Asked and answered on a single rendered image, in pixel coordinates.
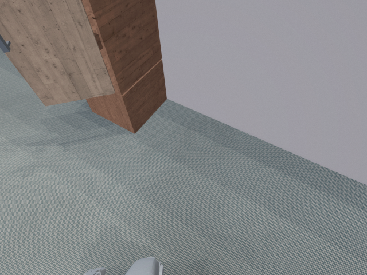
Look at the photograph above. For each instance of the cupboard door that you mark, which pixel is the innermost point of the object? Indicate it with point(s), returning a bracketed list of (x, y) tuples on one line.
[(54, 49)]

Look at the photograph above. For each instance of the left robot thigh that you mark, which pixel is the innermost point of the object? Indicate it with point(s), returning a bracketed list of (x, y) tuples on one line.
[(146, 266)]

